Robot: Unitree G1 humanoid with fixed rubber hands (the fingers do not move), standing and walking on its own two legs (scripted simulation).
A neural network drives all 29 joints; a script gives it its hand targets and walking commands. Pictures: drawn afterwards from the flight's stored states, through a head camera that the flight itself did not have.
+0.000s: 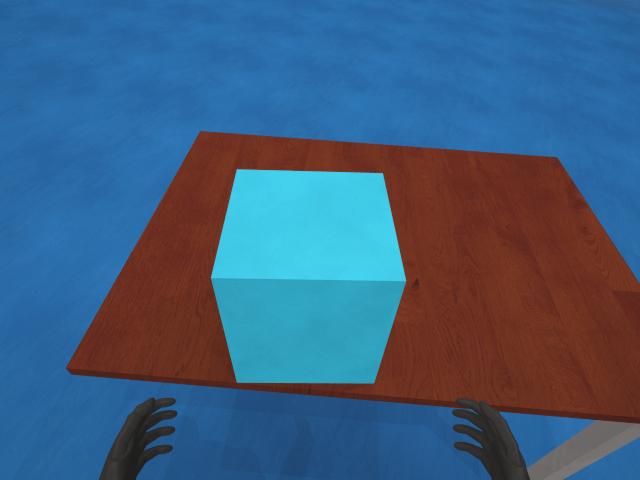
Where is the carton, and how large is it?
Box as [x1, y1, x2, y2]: [211, 169, 405, 383]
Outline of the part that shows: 237,169 211,275 211,280 237,382 373,383 405,283 403,268 382,173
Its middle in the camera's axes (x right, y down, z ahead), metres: -0.02 +0.06 +0.58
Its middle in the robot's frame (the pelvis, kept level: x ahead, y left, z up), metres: +0.40 +0.05 +0.03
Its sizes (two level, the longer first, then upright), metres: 0.210 0.200 0.250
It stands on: a table, 0.69 m high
